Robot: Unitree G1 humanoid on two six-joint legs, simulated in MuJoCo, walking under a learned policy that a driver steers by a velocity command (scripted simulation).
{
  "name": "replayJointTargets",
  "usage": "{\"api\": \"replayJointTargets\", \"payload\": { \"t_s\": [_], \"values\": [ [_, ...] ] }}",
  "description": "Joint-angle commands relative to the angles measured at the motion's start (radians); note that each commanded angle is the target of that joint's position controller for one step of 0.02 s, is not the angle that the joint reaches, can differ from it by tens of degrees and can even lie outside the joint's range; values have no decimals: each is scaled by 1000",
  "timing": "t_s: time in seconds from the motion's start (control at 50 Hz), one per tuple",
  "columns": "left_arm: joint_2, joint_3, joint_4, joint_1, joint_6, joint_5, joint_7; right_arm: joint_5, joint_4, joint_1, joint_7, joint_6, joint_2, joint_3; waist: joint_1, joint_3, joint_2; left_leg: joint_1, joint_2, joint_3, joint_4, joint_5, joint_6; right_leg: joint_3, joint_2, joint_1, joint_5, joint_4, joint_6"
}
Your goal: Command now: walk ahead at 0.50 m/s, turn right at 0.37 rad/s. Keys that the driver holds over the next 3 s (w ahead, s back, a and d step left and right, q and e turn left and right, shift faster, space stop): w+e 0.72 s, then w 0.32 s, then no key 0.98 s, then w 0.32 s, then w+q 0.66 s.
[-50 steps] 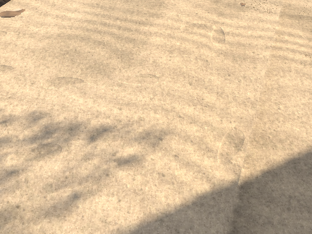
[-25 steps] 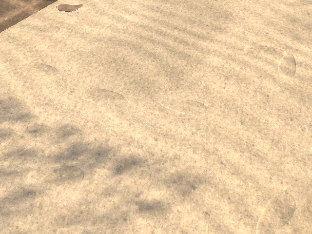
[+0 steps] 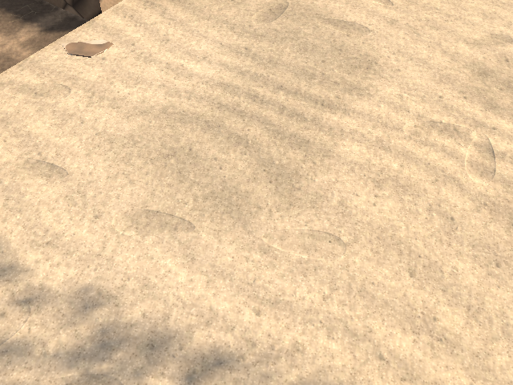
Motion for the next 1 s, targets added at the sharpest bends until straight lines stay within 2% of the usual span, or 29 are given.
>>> {"api": "replayJointTargets", "payload": {
  "t_s": [0.02,0.08,0.14,0.22,0.3,0.36,0.38,0.4,0.42,0.44,0.46,0.48,0.5,0.52,0.54,0.56,0.62,0.68,0.72,0.76,0.82,0.86,0.88,0.9,0.92,0.94,0.96,0.98,1.0],
  "values": [
    [60,28,-86,-7,8,-4,6,-7,-8,54,1,-23,-81,-28,-22,-48,146,223,271,-266,-300,66,158,53,-97,-230,106,36,7],
    [40,31,-108,-42,29,0,5,-11,25,60,-4,-37,-109,-42,-6,-9,101,188,269,-151,-336,191,162,68,-100,-264,191,-11,17],
    [34,31,-137,-109,31,4,-5,-13,51,83,-17,-31,-134,-49,-19,11,83,223,259,-58,-341,253,150,74,-92,-303,330,-152,19],
    [14,19,-189,-256,26,7,-31,-3,75,130,-28,-16,-175,-58,-76,55,65,271,257,35,-347,255,122,0,-78,-279,448,-366,-2],
    [10,13,-256,-372,24,3,-56,12,107,198,-30,13,-202,-68,-117,90,62,420,296,77,-293,325,108,-60,-62,-325,362,-478,-36],
    [39,28,-286,-354,28,5,-68,24,106,185,-36,33,-238,-77,-75,40,113,471,301,125,-149,711,78,-143,10,-196,211,-511,-84],
    [62,42,-280,-296,32,5,-67,28,103,177,-41,39,-254,-81,-36,-4,139,472,297,137,-50,875,68,-170,50,-104,155,-512,-106],
    [102,66,-253,-170,34,2,-62,31,99,162,-45,46,-263,-83,39,-69,140,437,277,156,121,945,50,-182,93,63,163,-561,-137],
    [167,101,-210,-1,38,3,-46,31,90,153,-49,44,-250,-76,125,-155,105,276,236,171,363,805,10,-127,98,350,240,-635,-180],
    [271,122,-190,66,45,1,-22,-13,50,191,-43,28,-129,-41,83,-221,-115,-109,126,159,710,36,-41,263,-141,673,292,-639,-278],
    [297,114,-229,52,25,12,-30,-1,2,203,-27,-17,-103,-19,45,-393,-188,-382,-44,-81,949,-444,-68,811,-324,867,156,-810,-463],
    [207,91,-221,55,16,17,-35,38,-22,72,-12,-43,-183,-40,103,-328,-62,-491,19,-179,966,-358,-52,697,-289,837,155,-857,-397],
    [163,79,-216,9,8,11,-34,46,-39,37,-8,-54,-177,-36,74,-199,-47,-504,58,-163,895,-270,-34,535,-247,696,217,-854,-355],
    [137,70,-227,-65,6,7,-33,23,-23,44,-17,-55,-165,-35,18,-128,34,-439,100,-160,807,-207,-37,424,-197,535,303,-858,-315],
    [105,59,-243,-118,5,12,-30,3,-17,56,-22,-46,-180,-45,-18,-88,23,-367,123,-159,737,-171,-46,351,-164,412,398,-874,-298],
    [95,54,-256,-140,4,20,-27,-1,-17,76,-20,-31,-182,-49,-47,-77,5,-309,133,-161,708,-147,-54,324,-143,334,432,-899,-295],
    [124,62,-245,-126,-4,18,-11,-14,-29,59,-23,-4,-142,-40,-58,-56,4,-276,119,-131,579,-83,-97,253,-111,218,527,-927,-300],
    [145,68,-224,-82,2,10,7,-14,-61,-62,-22,-3,-105,-22,-16,-28,-23,-253,83,-119,341,103,-115,195,-59,173,473,-916,-256],
    [150,70,-214,-54,9,5,12,-5,-75,-135,-12,-9,-95,-15,17,-26,-48,-196,46,-114,191,206,-115,191,-41,162,388,-899,-228],
    [149,68,-196,-19,11,5,12,8,-81,-170,0,-17,-107,-15,40,-29,-62,-161,32,-116,120,255,-108,219,-67,192,325,-884,-219],
    [133,63,-172,16,12,5,12,10,-92,-180,15,-30,-139,-27,42,-17,-77,-147,33,-133,48,201,-69,292,-120,283,280,-820,-203],
    [135,64,-170,-2,17,10,11,9,-84,-121,16,-38,-156,-38,2,-16,-103,-78,23,-111,10,125,-30,314,-129,314,340,-762,-181],
    [117,58,-175,-8,18,13,10,2,-63,-42,11,-41,-175,-51,-38,-50,-99,34,9,-91,-19,114,-3,296,-91,312,444,-681,-160],
    [74,41,-188,-15,15,21,7,-12,-48,85,6,-47,-214,-64,-96,-160,-50,241,106,-180,7,136,54,239,-37,247,438,-474,-124],
    [18,23,-198,107,5,13,11,-27,-25,220,3,-44,-307,-88,-87,-314,186,604,317,-542,-13,57,207,121,98,-53,173,-110,-45],
    [44,20,-191,143,-5,-4,12,4,19,290,16,-33,-278,-87,-96,-337,362,690,414,-886,-168,-244,287,112,129,-285,-203,86,-17],
    [125,39,-196,45,-7,-13,10,20,6,241,14,-28,-202,-65,-118,-184,219,587,386,-816,-200,-392,243,143,72,-379,-147,167,-22],
    [131,39,-218,-57,-6,-4,9,12,-5,184,9,-18,-169,-52,-114,-94,133,460,344,-668,-204,-350,203,100,27,-381,-64,160,-27],
    [116,36,-234,-109,-7,13,7,2,-7,138,9,-11,-148,-41,-89,-23,94,334,297,-565,-230,-250,192,71,-7,-357,-3,95,-29]
  ]
}}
